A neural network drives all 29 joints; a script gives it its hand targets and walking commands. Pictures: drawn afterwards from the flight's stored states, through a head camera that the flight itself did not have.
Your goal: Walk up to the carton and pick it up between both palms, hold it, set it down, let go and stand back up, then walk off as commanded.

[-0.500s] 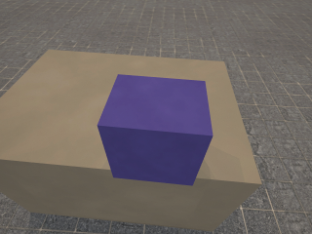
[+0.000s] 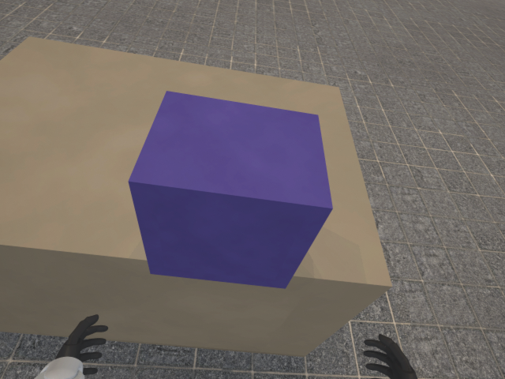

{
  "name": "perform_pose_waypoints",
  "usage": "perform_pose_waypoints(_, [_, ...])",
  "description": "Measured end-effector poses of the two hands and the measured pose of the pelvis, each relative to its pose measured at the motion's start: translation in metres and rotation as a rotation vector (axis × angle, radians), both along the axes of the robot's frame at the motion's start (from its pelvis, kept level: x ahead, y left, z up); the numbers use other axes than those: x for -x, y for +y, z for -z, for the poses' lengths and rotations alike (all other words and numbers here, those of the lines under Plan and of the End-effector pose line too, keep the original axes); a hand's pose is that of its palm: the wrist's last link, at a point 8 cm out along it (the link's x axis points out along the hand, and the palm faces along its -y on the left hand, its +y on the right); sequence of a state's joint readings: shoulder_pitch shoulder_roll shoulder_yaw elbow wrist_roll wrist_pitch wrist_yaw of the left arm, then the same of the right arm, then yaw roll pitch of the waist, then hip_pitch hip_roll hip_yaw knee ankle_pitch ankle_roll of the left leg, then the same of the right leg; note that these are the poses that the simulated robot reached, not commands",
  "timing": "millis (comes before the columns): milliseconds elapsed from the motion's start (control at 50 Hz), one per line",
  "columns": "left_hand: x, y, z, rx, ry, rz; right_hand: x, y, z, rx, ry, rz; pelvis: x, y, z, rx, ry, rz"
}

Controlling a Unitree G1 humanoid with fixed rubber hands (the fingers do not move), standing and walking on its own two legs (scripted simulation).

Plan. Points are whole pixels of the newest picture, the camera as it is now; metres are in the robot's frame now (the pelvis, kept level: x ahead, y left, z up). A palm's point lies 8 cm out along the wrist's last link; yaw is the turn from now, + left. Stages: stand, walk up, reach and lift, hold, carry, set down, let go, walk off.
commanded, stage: reach and lift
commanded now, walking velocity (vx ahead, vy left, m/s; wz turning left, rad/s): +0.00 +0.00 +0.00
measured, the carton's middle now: (230, 197) +0.42 +0.04 +0.03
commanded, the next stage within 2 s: none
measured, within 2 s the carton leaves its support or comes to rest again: neither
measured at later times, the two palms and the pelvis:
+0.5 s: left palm (41, 365) +0.15 +0.28 -0.04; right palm out of the picture +0.14 -0.21 -0.03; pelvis +0.00 +0.02 +0.02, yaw -2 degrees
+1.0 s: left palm (47, 360) +0.15 +0.26 -0.01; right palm (390, 366) +0.16 -0.20 +0.00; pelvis +0.01 +0.04 +0.02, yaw -2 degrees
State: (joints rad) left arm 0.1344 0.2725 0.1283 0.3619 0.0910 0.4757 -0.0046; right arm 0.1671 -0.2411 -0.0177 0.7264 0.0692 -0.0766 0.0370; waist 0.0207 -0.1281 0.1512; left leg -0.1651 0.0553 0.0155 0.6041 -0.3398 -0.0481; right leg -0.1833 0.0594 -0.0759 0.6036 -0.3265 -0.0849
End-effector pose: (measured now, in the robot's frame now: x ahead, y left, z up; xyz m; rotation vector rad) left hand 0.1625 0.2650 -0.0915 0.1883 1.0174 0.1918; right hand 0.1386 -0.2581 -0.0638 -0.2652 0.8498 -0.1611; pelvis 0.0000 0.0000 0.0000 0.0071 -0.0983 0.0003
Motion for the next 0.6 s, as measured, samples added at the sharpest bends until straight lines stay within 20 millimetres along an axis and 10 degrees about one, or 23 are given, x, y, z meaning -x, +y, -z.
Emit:
perform_pose_waypoints(220, [0.033, 0.028, -0.022, -0.050, -0.031, -0.051, 0.001, 0.008, -0.013, -0.015, -0.058, 0.017, -0.004, 0.003, -0.009, -0.006, 0.007, -0.001])
perform_pose_waypoints(600, [0.007, 0.007, -0.059, 0.054, -0.268, -0.004, 0.002, 0.046, -0.039, -0.098, -0.196, 0.033, -0.001, 0.028, -0.019, -0.004, 0.018, 0.036])
